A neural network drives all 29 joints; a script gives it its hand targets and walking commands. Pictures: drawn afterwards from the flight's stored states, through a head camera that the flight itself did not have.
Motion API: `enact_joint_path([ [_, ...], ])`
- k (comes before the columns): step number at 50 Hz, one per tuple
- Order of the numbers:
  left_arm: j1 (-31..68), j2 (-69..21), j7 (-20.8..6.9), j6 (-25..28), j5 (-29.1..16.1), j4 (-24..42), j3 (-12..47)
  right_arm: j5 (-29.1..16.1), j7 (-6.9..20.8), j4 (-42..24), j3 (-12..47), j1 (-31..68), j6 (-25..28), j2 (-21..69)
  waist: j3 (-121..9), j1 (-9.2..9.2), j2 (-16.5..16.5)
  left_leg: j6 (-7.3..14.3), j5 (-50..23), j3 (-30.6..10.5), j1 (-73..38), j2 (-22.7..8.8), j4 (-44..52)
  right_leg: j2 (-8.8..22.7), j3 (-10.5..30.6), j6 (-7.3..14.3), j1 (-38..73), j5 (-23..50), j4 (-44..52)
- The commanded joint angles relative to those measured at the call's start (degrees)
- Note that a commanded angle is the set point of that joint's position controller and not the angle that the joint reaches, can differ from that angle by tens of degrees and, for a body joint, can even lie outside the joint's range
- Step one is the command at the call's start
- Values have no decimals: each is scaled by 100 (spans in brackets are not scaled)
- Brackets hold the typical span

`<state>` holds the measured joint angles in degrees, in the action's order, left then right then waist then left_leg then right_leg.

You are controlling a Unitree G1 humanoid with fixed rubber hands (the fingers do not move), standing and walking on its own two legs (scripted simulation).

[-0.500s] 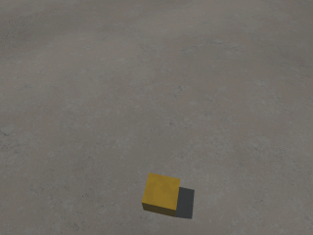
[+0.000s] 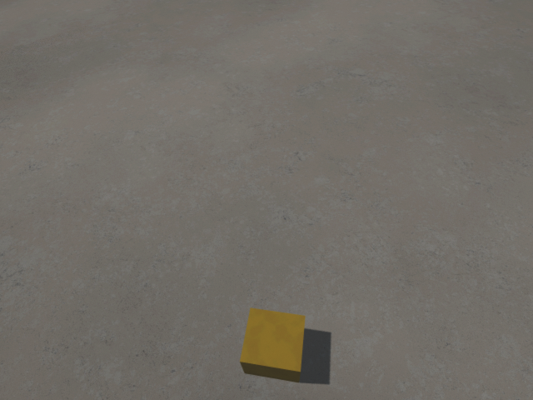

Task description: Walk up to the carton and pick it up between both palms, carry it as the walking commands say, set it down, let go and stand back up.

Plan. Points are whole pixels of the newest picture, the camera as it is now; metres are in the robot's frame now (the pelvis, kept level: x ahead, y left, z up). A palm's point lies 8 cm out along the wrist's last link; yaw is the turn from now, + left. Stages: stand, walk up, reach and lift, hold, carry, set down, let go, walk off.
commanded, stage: walk up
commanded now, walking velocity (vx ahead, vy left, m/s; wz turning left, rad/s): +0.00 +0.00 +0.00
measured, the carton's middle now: (274, 345) +0.39 +0.03 -0.70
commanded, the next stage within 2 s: none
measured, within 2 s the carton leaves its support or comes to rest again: neither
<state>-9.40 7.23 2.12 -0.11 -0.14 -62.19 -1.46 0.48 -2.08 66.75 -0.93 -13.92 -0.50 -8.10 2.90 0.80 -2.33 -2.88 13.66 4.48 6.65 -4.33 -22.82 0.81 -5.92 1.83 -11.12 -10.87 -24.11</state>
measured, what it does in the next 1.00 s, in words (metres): stands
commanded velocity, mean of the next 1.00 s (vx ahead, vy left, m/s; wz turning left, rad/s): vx -0.01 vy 0.00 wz -0.11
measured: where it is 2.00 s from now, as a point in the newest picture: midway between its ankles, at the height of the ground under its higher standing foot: outside the picture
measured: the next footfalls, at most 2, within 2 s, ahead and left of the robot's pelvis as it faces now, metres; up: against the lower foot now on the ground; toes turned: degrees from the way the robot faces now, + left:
left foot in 1.58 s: +0.05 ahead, +0.19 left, +0.00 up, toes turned -12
right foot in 1.86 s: +0.01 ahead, +0.02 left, +0.00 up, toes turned -12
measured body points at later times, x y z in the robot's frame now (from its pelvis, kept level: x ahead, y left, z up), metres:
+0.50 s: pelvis +0.00 +0.02 -0.01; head +0.00 +0.02 +0.44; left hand +0.03 +0.25 -0.16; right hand -0.05 -0.20 -0.17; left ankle -0.02 +0.15 -0.74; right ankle +0.03 -0.10 -0.74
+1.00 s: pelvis +0.00 +0.04 -0.01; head +0.01 +0.04 +0.44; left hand +0.06 +0.27 -0.16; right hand -0.04 -0.19 -0.17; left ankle -0.02 +0.15 -0.74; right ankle +0.03 -0.09 -0.74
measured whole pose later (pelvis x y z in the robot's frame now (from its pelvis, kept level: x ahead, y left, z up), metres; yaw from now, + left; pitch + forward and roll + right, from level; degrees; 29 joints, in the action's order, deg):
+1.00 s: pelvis +0.00 +0.04 -0.01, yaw -7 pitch -2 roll +1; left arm -13.2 9.9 1.4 -1.5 0.3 -59.5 -1.9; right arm 0.7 -2.6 63.8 -2.3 -16.4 -1.1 -9.2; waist 2.7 0.4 1.6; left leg 0.6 17.9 11.8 8.8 -2.5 -28.6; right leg 2.7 0.9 -1.5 -17.4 -13.0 -31.7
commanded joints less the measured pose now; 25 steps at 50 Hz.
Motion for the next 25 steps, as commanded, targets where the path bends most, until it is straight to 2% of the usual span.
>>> enact_joint_path([
  [1,-697,503,9,21,17,-52,-100,9,-46,-47,-62,-377,61,-307,28,-142,281,214,-499,-336,274,-285,551,636,693,-10,353,712,680],
  [2,-650,520,7,42,13,-46,-114,26,-42,-51,-79,-365,72,-384,-18,-113,424,219,-562,-368,190,-322,520,611,716,-2,288,581,747],
  [3,-670,687,0,37,15,-9,-122,-20,-19,-67,-88,-463,47,-604,7,-98,365,98,-261,-92,393,-207,213,786,891,-66,230,708,769],
  [4,-557,990,-21,25,19,171,-226,-29,-42,-95,-147,-566,31,-649,-82,-96,565,-20,53,123,307,-182,-77,902,1150,16,-23,689,645],
  [6,-457,963,-50,0,96,173,-208,5,-69,-65,-152,-784,-18,-510,110,-63,525,-6,392,170,296,-91,-291,1044,1504,95,-534,102,863],
  [7,-318,980,-47,0,85,229,-229,19,-42,-76,-140,-884,-14,-481,93,-29,780,-31,313,164,424,-110,-354,1070,1441,162,-476,20,872],
  [8,-329,892,-54,11,71,222,-196,18,-60,-56,-144,-1012,0,-464,5,36,692,-16,176,98,321,-165,-289,1043,1372,185,-529,340,741],
  [9,-334,835,-52,19,61,230,-188,23,-69,-64,-148,-995,19,-476,-115,17,730,66,229,35,253,-239,-179,936,1291,116,-457,231,611],
  [10,-320,745,-52,22,55,257,-173,17,-71,-109,-162,-897,38,-560,-135,60,468,77,51,36,101,-313,-112,787,1155,42,-570,657,445],
  [11,-336,686,-74,9,53,239,-140,39,-71,-128,-168,-909,50,-580,-146,24,265,96,75,-29,140,-358,83,692,973,-50,-580,603,349],
  [12,-446,774,-72,11,52,254,-176,21,-50,-183,-162,-789,43,-621,-262,-65,377,145,174,-14,94,-401,133,650,976,-65,-543,375,335],
  [13,-468,793,-60,11,59,192,-169,39,-54,-186,-162,-791,51,-659,-252,-30,185,164,110,-47,134,-423,209,637,940,-77,-481,351,273],
  [16,-536,662,-68,-29,57,182,-153,25,-71,-228,-170,-581,34,-626,172,-148,-230,266,207,-242,490,-560,556,360,696,-118,-476,294,-121],
  [17,-579,569,-50,-48,53,231,-146,15,-75,-227,-173,-620,29,-637,255,-163,-143,345,273,-334,618,-683,629,306,533,-153,-375,264,-293],
  [18,-703,647,-49,-64,67,200,-155,28,-92,-236,-178,-496,20,-693,250,-176,-287,375,597,-348,665,-690,698,290,591,-163,-425,202,-313],
  [20,-812,606,-55,-85,91,134,-141,23,-67,-349,-194,-416,-11,-687,385,-172,-177,322,918,-284,902,-608,706,315,645,-137,-401,-71,-144],
  [21,-713,660,-81,-81,90,179,-148,43,-63,-363,-227,-479,-26,-773,463,-141,-355,292,1117,-275,977,-550,732,324,722,-139,-505,-292,-108],
  [22,-800,657,-79,-82,80,181,-147,29,-68,-387,-222,-442,-19,-774,358,-156,-350,315,1021,-235,790,-570,685,311,678,-148,-480,-12,-180],
  [23,-719,597,-95,-67,88,184,-124,29,-69,-358,-206,-556,-15,-682,350,-163,-112,292,898,-260,717,-552,692,327,605,-201,-490,99,-208],
  [24,-880,556,-54,-56,71,136,-87,17,-55,-346,-215,-562,4,-714,220,-92,-131,326,737,-221,572,-591,566,340,569,-187,-445,506,-277],
  [25,-755,528,-51,-40,62,148,-95,3,-69,-338,-203,-619,-3,-627,283,-121,54,340,635,-249,705,-541,571,322,549,-200,-413,442,-262],
])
